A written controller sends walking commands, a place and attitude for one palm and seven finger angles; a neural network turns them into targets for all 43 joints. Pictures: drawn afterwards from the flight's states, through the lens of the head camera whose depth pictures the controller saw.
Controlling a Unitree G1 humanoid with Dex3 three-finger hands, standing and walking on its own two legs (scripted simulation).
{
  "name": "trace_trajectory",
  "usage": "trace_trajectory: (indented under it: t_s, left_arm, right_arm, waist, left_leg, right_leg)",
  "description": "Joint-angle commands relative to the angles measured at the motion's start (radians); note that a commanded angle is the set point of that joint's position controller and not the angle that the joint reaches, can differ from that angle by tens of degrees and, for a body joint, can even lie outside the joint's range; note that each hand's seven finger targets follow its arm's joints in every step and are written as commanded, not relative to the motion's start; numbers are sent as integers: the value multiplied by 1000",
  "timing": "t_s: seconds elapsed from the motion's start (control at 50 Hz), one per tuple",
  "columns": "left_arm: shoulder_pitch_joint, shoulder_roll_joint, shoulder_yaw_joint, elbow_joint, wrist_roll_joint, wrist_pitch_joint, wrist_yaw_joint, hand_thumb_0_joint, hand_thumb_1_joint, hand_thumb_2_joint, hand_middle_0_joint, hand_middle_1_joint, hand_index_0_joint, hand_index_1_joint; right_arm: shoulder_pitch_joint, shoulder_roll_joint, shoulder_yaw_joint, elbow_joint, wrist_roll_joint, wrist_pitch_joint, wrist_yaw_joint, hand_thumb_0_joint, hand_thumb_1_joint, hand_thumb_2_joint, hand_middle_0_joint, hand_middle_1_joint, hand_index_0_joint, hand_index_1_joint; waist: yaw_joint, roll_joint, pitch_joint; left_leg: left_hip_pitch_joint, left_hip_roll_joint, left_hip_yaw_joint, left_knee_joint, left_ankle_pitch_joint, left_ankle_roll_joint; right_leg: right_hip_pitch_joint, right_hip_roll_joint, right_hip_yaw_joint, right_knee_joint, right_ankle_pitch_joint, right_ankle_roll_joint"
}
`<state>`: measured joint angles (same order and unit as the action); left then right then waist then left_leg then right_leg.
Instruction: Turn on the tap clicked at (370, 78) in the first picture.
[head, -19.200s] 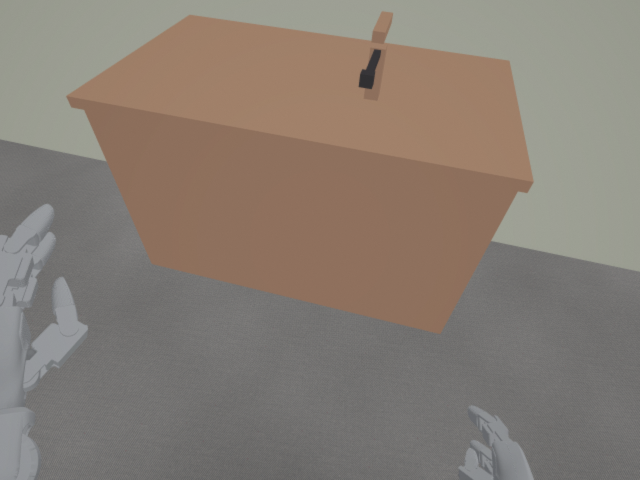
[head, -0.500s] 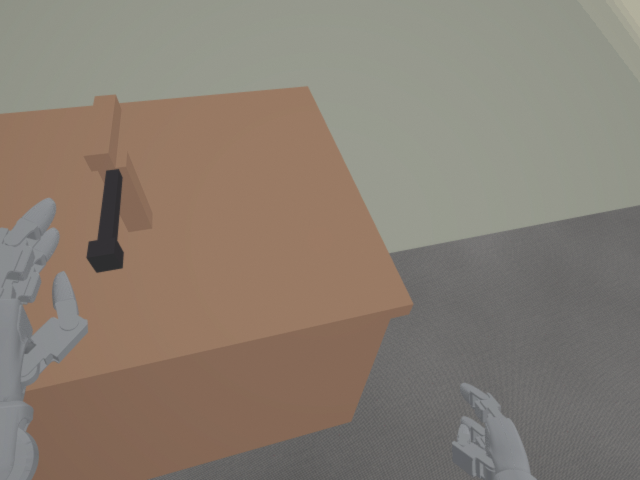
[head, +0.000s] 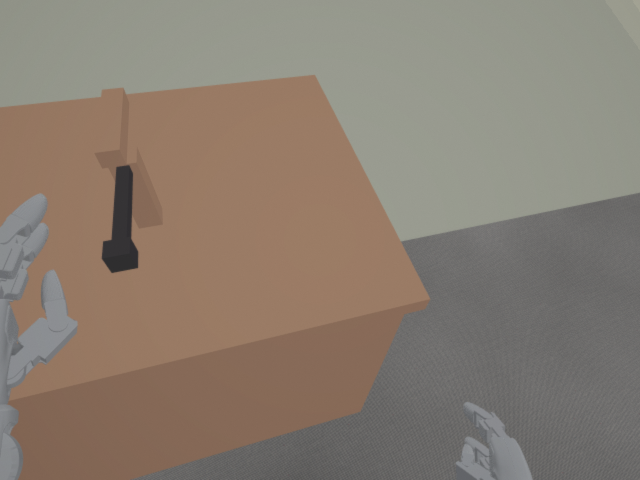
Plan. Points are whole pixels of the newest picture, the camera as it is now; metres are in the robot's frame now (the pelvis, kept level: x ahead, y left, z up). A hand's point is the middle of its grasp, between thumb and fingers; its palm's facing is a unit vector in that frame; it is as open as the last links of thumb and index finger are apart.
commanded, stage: look again from close up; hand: left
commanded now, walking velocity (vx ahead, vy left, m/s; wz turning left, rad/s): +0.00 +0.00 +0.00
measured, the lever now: (120, 254) +0.32 +0.25 +0.11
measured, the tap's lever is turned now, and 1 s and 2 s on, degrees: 0 0 0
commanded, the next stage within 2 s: come to a stop and stand still in 0.28 s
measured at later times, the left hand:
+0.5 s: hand (50, 336) +0.21 +0.25 +0.15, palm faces +0.42 -0.76 -0.50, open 7.5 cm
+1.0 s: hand (37, 341) +0.20 +0.25 +0.16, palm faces +0.42 -0.85 -0.32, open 7.5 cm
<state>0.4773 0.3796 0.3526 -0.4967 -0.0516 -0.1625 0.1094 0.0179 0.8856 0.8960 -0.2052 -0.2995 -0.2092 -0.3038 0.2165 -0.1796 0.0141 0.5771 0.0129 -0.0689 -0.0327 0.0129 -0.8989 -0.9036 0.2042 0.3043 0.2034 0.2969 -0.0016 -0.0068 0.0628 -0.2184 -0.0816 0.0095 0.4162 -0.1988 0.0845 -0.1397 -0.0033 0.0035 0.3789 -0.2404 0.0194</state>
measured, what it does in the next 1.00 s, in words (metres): stands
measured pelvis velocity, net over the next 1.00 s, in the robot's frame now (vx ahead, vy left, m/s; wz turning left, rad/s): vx -0.02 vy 0.00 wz -0.01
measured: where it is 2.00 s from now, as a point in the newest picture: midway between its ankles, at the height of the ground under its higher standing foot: outside the picture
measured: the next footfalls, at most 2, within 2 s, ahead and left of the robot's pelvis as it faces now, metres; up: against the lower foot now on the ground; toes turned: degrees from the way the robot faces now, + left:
none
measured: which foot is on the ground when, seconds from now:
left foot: down 0.00-1.00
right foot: down 0.00-1.00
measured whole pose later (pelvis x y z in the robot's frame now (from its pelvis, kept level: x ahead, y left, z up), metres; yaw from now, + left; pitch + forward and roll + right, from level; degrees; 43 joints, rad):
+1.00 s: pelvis -0.02 +0.00 +0.00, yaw -1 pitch +0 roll -2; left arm 0.36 0.32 0.37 -0.46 -0.03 -0.26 0.10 0.02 0.89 0.90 -0.20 -0.30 -0.21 -0.30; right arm 0.25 -0.21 0.02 0.61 0.00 -0.15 -0.01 0.01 -0.90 -0.90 0.20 0.30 0.20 0.30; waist 0.05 -0.02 0.06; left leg -0.28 -0.07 0.02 0.48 -0.20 0.10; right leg -0.19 0.02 0.03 0.43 -0.24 0.02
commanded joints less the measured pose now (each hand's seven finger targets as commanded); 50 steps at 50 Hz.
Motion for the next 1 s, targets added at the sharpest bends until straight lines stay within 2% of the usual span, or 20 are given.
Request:
trace_trajectory:
  t_s: [0.0,0.02,0.04,0.08,0.16,0.18,0.24,0.28,0.3,0.38,0.42,0.44,0.46,0.48,0.54,0.6,0.68,0.82,0.9,0.98]
  left_arm:
    - [-600,452,383,-107,85,-175,20,0,900,900,-200,-300,-200,-300]
    - [-480,365,265,-26,53,-145,24,0,900,900,-200,-300,-200,-300]
    - [-426,414,280,83,49,-134,34,0,900,900,-200,-300,-200,-300]
    - [-305,340,212,94,12,-142,7,0,900,900,-200,-300,-200,-300]
    - [20,225,119,-49,-52,-183,-17,0,900,900,-200,-300,-200,-300]
    - [62,225,132,-47,-60,-181,-10,0,900,900,-200,-300,-200,-300]
    - [8,288,196,-131,-70,-210,5,0,900,900,-200,-300,-200,-300]
    - [-82,394,266,-191,-61,-226,21,0,900,900,-200,-300,-200,-300]
    - [-83,339,231,-139,-58,-227,19,0,900,900,-200,-300,-200,-300]
    - [-202,351,198,-142,-49,-210,25,0,900,900,-200,-300,-200,-300]
    - [-221,293,138,-155,-44,-204,23,0,900,900,-200,-300,-200,-300]
    - [-1089,881,616,-508,119,-291,7,0,900,900,-200,-300,-200,-300]
    - [-524,290,172,24,30,-235,-31,0,900,900,-200,-300,-200,-300]
    - [-337,156,70,-121,-23,-205,-19,0,900,900,-200,-300,-200,-300]
    - [-202,113,48,-124,4,-175,-23,0,900,900,-200,-300,-200,-300]
    - [-19,108,77,-90,2,-157,-23,0,900,900,-200,-300,-200,-300]
    - [-43,257,255,-80,-16,-158,-6,0,900,900,-200,-300,-200,-300]
    - [-209,186,156,-204,-2,-179,-17,0,900,900,-200,-300,-200,-300]
    - [-236,101,46,-206,23,-165,-11,0,900,900,-200,-300,-200,-300]
    - [-195,139,87,-160,41,-150,7,0,900,900,-200,-300,-200,-300]
  right_arm:
    - [-6,-85,-5,-207,42,-82,-71,0,-900,-900,200,300,200,300]
    - [-75,-128,7,-141,-7,-86,-26,0,-900,-900,200,300,200,300]
    - [-87,-206,-24,-137,-11,-84,-8,0,-900,-900,200,300,200,300]
    - [-68,-202,-36,-139,-21,-95,20,0,-900,-900,200,300,200,300]
    - [2,-197,-65,-158,11,-124,87,0,-900,-900,200,300,200,300]
    - [-33,-196,-61,-144,22,-128,92,0,-900,-900,200,300,200,300]
    - [-4,-210,-63,-147,16,-150,78,0,-900,-900,200,300,200,300]
    - [-23,-225,-52,-140,12,-153,60,0,-900,-900,200,300,200,300]
    - [-13,-201,-46,-115,3,-152,49,0,-900,-900,200,300,200,300]
    - [-19,-216,-46,-101,13,-160,39,0,-900,-900,200,300,200,300]
    - [-2,-215,-50,-103,17,-165,41,0,-900,-900,200,300,200,300]
    - [75,-161,-70,-105,-33,-209,43,0,-900,-900,200,300,200,300]
    - [-67,-85,-24,-72,-21,-223,38,0,-900,-900,200,300,200,300]
    - [-98,-149,-58,-127,25,-210,50,0,-900,-900,200,300,200,300]
    - [-60,-171,-85,-119,20,-181,71,0,-900,-900,200,300,200,300]
    - [-73,-160,-74,-149,17,-139,79,0,-900,-900,200,300,200,300]
    - [-126,-144,-57,-182,9,-88,32,0,-900,-900,200,300,200,300]
    - [-109,-135,-41,-190,0,-121,4,0,-900,-900,200,300,200,300]
    - [-83,-152,-48,-153,-2,-156,14,0,-900,-900,200,300,200,300]
    - [-83,-157,-56,-133,-3,-145,17,0,-900,-900,200,300,200,300]
  waist:
    - [40,139,-144]
    - [19,73,-76]
    - [36,111,-74]
    - [38,141,-179]
    - [76,-72,-248]
    - [75,-51,-268]
    - [72,-99,-248]
    - [60,-20,-244]
    - [53,2,-230]
    - [50,96,-240]
    - [53,108,-234]
    - [59,-10,-164]
    - [31,-69,-230]
    - [37,67,-249]
    - [33,167,-280]
    - [37,69,-212]
    - [29,-67,-86]
    - [21,130,-162]
    - [16,138,-192]
    - [24,96,-184]
  left_leg:
    - [-39,254,-219,-72,-41,-79]
    - [-19,204,-204,-137,-2,-97]
    - [-17,206,-176,-129,-43,-86]
    - [4,170,-128,-42,65,-90]
    - [-4,114,-70,107,194,-59]
    - [18,114,-62,100,237,-54]
    - [-14,102,-67,107,242,-56]
    - [7,100,-80,109,217,-52]
    - [-10,101,-80,106,216,-49]
    - [32,104,-105,120,244,-40]
    - [36,109,-110,111,282,-42]
    - [14,93,-29,132,194,-52]
    - [72,64,-67,118,201,-54]
    - [132,99,-65,113,236,-51]
    - [96,158,-79,79,287,-30]
    - [-22,181,-109,23,188,-36]
    - [-105,158,-115,-45,-96,-52]
    - [-62,194,-144,-115,-183,-25]
    - [45,195,-150,-104,-92,-45]
    - [45,193,-149,-97,-9,-66]
  right_leg:
    - [-111,-15,-5,185,-134,-13]
    - [-141,-11,-32,154,-169,-30]
    - [-166,-17,-12,147,-144,-36]
    - [-127,-44,9,91,-2,-55]
    - [-50,-121,87,26,274,-75]
    - [-38,-114,97,47,335,-75]
    - [-40,-117,89,52,399,-61]
    - [-82,-112,111,59,350,-65]
    - [-68,-121,97,60,338,-66]
    - [-78,-120,119,66,335,-73]
    - [-56,-116,91,70,330,-64]
    - [-206,-62,219,-62,315,-3]
    - [-138,-107,211,-13,244,-72]
    - [-78,-82,176,50,296,-73]
    - [-14,-58,113,123,272,-20]
    - [-13,-38,63,100,148,-36]
    - [-80,-38,69,-6,-35,-48]
    - [2,-16,38,34,16,-37]
    - [-40,-9,36,33,52,-37]
    - [-36,-7,32,24,71,-37]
